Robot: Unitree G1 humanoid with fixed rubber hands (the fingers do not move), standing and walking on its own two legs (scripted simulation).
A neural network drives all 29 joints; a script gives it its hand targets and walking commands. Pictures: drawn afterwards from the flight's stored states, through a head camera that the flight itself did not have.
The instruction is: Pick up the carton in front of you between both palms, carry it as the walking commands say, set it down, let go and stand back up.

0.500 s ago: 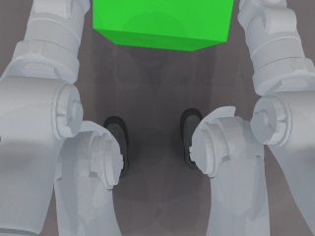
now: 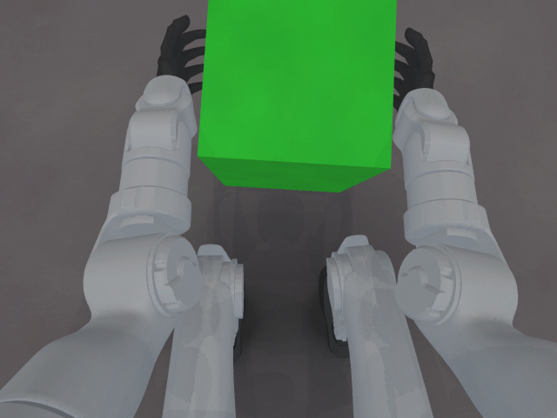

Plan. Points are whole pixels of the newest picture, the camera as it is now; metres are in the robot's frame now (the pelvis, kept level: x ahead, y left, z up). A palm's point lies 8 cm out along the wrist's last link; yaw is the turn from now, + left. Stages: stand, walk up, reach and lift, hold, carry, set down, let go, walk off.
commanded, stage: reach and lift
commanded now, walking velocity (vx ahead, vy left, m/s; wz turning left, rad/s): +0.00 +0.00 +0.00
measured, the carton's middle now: (290, 111) +0.51 -0.02 -0.14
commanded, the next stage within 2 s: none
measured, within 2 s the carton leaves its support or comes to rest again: neither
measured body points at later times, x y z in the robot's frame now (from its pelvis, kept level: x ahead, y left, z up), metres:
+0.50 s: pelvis +0.03 +0.00 +0.11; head +0.24 +0.00 +0.51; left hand +0.50 +0.13 +0.07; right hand +0.48 -0.17 +0.07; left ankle +0.12 +0.12 -0.41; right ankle +0.12 -0.13 -0.41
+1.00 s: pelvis +0.07 +0.00 +0.25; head +0.17 +0.00 +0.69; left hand +0.45 +0.14 +0.22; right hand +0.44 -0.17 +0.22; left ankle +0.12 +0.12 -0.41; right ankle +0.12 -0.13 -0.41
